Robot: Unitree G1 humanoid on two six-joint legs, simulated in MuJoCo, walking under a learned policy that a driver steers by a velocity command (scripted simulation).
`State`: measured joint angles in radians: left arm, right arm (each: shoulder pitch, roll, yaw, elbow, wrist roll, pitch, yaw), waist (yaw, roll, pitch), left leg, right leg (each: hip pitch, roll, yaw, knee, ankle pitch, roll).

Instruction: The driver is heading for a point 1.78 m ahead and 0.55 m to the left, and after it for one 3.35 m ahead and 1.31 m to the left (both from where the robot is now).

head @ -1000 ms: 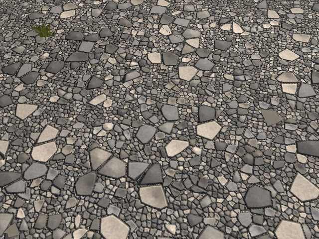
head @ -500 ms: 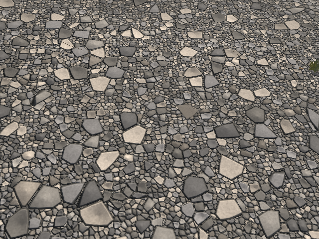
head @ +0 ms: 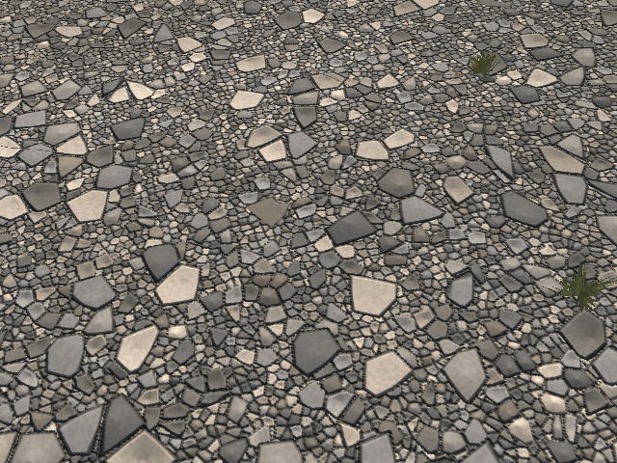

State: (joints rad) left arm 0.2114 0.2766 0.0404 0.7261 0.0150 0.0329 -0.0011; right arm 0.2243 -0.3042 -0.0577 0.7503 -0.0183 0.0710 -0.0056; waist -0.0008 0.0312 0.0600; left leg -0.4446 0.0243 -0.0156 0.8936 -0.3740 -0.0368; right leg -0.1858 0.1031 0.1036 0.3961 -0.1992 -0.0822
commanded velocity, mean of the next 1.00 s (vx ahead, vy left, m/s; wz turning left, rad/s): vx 0.08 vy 0.00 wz -0.06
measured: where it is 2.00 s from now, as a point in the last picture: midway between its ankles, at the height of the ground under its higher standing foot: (338, 402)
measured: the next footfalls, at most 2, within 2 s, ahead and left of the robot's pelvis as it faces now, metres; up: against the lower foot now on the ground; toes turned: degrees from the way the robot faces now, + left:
left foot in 0.16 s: +0.05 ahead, +0.12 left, +0.00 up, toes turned -2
right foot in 0.98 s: +0.12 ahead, -0.09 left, +0.00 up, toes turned -3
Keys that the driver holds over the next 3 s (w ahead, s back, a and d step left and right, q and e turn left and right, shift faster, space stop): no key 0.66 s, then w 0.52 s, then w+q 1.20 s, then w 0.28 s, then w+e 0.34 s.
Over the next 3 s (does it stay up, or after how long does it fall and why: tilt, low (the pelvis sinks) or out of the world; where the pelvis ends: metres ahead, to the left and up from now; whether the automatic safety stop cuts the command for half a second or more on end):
stays up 1.03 0.32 -0.01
